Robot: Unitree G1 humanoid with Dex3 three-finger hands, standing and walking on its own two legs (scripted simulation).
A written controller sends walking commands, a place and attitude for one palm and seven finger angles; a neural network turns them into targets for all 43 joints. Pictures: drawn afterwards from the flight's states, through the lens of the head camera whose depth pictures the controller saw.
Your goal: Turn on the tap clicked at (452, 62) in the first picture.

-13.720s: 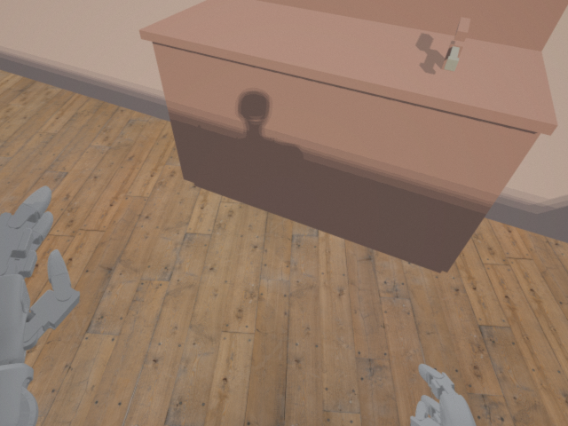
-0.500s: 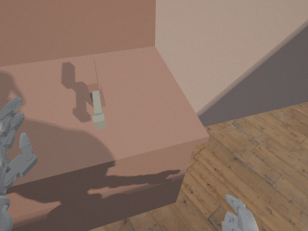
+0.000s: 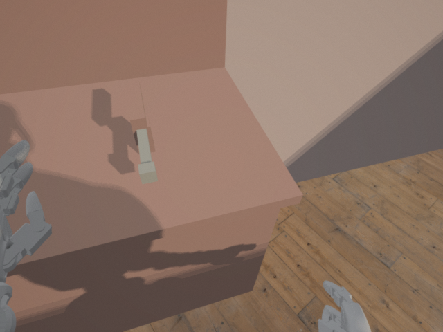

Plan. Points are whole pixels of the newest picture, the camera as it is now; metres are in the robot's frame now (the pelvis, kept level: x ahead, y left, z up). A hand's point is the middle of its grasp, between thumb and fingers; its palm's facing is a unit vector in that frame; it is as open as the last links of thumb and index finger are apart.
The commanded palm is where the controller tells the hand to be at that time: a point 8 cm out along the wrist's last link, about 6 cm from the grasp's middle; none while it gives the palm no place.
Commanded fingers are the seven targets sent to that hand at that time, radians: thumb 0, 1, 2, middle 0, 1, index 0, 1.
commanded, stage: shuffle to correct the standing spot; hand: left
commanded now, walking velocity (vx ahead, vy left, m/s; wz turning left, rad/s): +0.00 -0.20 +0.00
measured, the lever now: (148, 172) +0.36 +0.16 +0.11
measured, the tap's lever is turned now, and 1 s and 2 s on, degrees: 0 0 0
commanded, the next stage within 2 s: come to a stop and stand still in 0.18 s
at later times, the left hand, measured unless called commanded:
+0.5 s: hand (35, 207) +0.24 +0.26 +0.17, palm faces +0.37 -0.82 -0.43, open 7.4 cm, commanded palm +0.15 +0.28 +0.18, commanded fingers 0.00 0.90 0.90 -0.20 -0.30 -0.20 -0.30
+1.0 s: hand out of the picture +0.20 +0.32 +0.16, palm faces +0.37 -0.87 -0.32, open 7.4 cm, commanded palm +0.14 +0.35 +0.18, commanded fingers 0.00 0.90 0.90 -0.20 -0.30 -0.20 -0.30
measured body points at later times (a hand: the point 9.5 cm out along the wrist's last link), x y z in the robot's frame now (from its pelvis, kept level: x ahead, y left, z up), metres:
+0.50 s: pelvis -0.02 +0.01 +0.00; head +0.02 +0.00 +0.45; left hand +0.21 +0.31 +0.20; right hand +0.15 -0.24 -0.08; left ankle +0.00 +0.15 -0.74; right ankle -0.01 -0.05 -0.74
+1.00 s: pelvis -0.02 +0.08 +0.01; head -0.01 +0.10 +0.46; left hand +0.18 +0.36 +0.17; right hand +0.17 -0.13 -0.05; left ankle +0.00 +0.15 -0.74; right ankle -0.01 -0.05 -0.74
